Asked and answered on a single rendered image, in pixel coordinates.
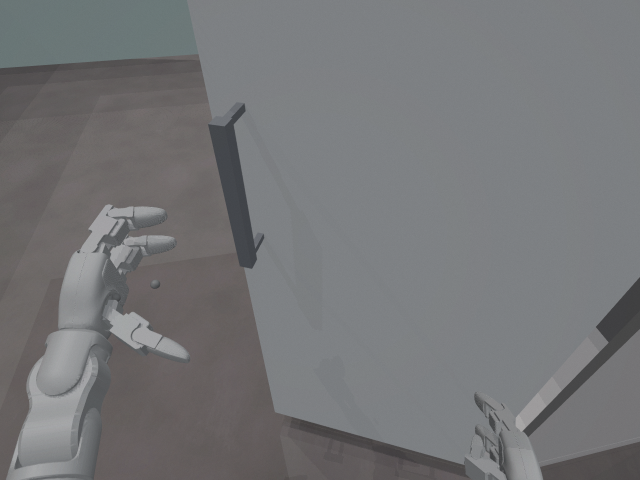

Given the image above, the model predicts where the left robot forearm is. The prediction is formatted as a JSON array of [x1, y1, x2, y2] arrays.
[[6, 328, 113, 480]]

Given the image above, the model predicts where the fridge door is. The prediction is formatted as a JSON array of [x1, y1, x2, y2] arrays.
[[187, 0, 640, 465]]

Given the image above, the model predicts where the left robot hand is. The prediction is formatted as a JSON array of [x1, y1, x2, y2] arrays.
[[58, 204, 190, 363]]

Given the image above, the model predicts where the handle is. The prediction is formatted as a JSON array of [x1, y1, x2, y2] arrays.
[[208, 102, 264, 269]]

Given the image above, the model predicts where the right robot hand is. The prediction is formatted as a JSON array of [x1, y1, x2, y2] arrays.
[[465, 391, 543, 480]]

